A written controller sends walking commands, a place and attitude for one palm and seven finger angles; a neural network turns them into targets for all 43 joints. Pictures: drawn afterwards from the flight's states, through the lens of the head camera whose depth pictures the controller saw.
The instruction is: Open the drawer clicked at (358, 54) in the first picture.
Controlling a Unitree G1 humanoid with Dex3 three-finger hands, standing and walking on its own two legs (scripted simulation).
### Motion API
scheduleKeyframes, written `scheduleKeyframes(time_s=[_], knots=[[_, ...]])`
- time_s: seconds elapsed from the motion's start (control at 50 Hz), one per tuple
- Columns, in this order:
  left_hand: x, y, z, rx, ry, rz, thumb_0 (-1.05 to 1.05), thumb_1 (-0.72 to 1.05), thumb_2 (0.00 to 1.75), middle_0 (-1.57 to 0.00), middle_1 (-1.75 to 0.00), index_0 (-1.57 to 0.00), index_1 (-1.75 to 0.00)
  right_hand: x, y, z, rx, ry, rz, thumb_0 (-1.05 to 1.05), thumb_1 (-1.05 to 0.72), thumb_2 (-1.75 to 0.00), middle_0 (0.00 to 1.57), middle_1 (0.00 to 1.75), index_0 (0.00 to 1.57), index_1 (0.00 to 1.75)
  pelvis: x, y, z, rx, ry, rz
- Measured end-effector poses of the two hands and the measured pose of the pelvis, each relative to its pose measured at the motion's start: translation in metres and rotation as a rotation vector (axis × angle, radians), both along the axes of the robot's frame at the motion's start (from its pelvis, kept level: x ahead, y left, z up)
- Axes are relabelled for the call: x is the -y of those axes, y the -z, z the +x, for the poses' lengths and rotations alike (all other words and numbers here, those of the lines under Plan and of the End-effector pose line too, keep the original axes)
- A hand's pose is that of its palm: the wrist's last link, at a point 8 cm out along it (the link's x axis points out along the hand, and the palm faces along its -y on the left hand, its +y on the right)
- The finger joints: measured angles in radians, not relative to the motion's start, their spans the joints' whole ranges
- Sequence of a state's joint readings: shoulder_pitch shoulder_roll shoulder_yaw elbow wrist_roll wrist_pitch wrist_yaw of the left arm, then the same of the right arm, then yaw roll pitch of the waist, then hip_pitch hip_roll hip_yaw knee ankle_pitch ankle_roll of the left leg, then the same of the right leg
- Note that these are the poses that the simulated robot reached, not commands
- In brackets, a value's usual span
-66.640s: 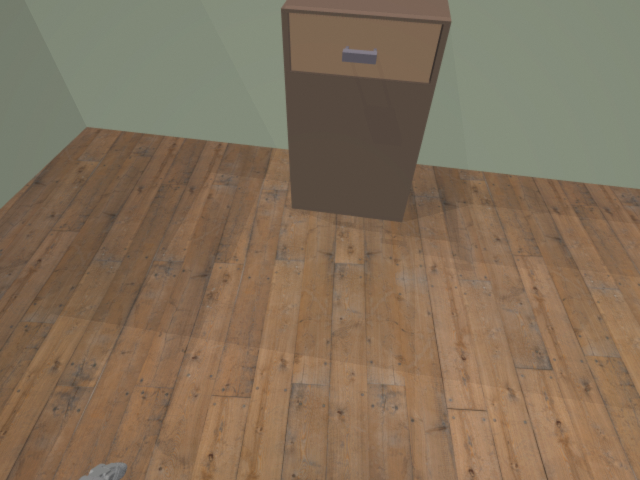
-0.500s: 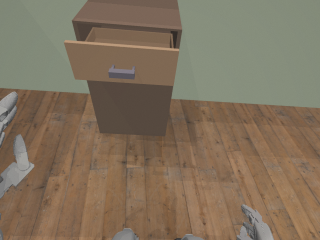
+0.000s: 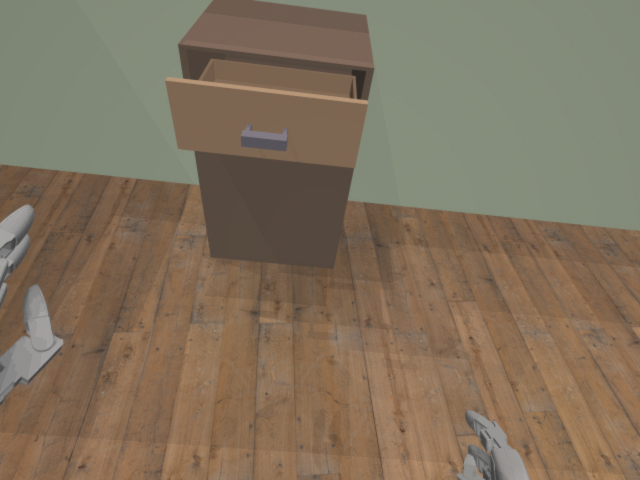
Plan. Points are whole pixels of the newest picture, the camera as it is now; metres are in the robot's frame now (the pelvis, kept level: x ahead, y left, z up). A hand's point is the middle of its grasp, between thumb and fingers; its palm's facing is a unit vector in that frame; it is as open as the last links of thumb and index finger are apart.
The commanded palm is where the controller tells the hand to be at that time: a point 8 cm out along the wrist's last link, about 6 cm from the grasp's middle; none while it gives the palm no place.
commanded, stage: stop stepping back and stand still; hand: left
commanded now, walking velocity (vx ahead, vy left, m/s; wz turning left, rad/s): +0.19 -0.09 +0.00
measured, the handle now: (265, 135) +0.85 +0.17 -0.03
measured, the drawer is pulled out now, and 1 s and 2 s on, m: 0.19 0.19 0.19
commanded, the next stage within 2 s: let the arm hang, fingers relaxed in 0.38 s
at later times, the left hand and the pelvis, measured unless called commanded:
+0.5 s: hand (101, 336) +0.21 +0.23 +0.14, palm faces +0.27 -0.84 -0.47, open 7.4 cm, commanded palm none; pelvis +0.00 +0.00 +0.00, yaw -3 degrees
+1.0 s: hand out of the picture -0.03 +0.20 -0.17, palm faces -0.05 -0.98 -0.20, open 7.4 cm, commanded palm none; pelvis -0.02 -0.01 +0.01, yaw -1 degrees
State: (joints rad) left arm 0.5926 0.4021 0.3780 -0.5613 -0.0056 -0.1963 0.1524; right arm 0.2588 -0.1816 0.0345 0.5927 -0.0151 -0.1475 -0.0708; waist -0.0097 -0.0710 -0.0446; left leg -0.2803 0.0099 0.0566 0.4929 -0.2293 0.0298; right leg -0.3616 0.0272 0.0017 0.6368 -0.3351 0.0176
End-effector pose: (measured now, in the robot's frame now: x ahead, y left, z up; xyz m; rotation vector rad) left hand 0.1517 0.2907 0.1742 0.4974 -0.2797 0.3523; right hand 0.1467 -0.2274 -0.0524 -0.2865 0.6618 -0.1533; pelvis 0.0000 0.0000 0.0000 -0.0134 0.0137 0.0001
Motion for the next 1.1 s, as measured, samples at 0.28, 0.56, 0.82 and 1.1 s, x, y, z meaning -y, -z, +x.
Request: scheduleKeyframes(time_s=[0.28,0.56,0.82,1.1], knots=[[0.034,0.002,0.009,-0.041,0.097,-0.007,0.02,0.89,0.90,-0.21,-0.30,-0.21,-0.30,0.021,0.027,-0.044,-0.092,0.090,0.052,0.01,-0.90,-0.90,0.20,0.30,0.21,0.30,0.010,0.005,-0.007,-0.004,0.050,-0.008],[0.014,0.081,0.042,-0.398,0.069,-0.038,0.01,0.89,0.90,-0.20,-0.30,-0.21,-0.30,0.030,0.045,-0.023,-0.150,0.041,0.065,0.01,-0.90,-0.90,0.20,0.30,0.21,0.30,-0.001,0.006,-0.003,-0.022,0.036,0.010],[0.064,0.315,-0.110,-1.510,-0.045,-0.438,0.02,0.90,0.90,-0.20,-0.30,-0.20,-0.30,0.059,0.057,-0.089,-0.476,0.114,-0.011,0.01,-0.91,-0.90,0.20,0.30,0.21,0.30,0.004,0.000,-0.018,0.038,0.032,0.010],[0.019,0.305,-0.175,-1.655,-0.279,-0.444,0.01,0.90,0.90,-0.20,-0.30,-0.20,-0.30,0.053,0.068,-0.150,-0.696,0.173,0.011,0.01,-0.91,-0.90,0.20,0.30,0.20,0.30,0.004,-0.008,-0.018,0.046,0.019,0.004]])
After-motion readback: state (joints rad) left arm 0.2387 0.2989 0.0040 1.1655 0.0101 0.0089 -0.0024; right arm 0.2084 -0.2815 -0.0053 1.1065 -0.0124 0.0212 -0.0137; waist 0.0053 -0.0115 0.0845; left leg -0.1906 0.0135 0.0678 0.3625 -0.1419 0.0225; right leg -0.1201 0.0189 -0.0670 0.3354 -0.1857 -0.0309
